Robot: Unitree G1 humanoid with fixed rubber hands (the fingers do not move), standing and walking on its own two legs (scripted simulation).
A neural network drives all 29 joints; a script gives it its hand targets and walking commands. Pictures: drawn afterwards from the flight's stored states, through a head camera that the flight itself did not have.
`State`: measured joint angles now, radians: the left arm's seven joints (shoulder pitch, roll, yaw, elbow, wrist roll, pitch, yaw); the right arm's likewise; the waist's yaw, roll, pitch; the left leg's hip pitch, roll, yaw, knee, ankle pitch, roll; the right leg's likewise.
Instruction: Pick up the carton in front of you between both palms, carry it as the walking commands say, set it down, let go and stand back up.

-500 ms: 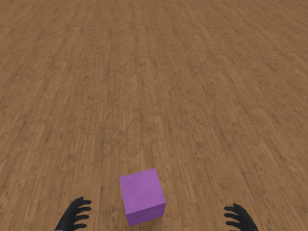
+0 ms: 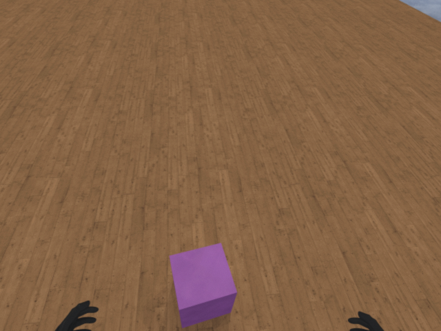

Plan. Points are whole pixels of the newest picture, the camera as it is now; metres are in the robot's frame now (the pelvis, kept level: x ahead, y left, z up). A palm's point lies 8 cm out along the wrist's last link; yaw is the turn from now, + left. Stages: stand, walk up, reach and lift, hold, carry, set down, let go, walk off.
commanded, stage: stand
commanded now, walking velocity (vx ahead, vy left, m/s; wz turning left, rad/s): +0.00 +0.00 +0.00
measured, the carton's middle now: (201, 285) +0.45 +0.04 -0.64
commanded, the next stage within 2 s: none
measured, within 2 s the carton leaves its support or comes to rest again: neither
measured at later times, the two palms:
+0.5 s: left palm out of the picture +0.16 +0.29 -0.09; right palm out of the picture +0.14 -0.29 -0.07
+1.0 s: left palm out of the picture +0.10 +0.30 -0.10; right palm out of the picture +0.10 -0.30 -0.08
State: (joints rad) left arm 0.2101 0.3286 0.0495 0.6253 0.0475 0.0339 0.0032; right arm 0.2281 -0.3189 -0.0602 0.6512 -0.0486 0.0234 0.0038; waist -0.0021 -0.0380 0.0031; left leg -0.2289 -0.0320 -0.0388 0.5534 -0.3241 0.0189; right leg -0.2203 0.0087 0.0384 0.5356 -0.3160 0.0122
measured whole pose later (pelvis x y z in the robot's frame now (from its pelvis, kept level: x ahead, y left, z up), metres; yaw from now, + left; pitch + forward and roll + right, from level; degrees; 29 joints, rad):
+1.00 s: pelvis +0.00 +0.00 +0.01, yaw -1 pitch -2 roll +0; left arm 0.15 0.37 0.01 0.93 0.02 -0.01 0.02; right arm 0.15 -0.36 -0.02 0.92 -0.02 -0.01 -0.01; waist 0.00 -0.02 0.03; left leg -0.11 -0.03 -0.03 0.40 -0.24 0.02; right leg -0.11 0.01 0.05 0.38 -0.23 0.01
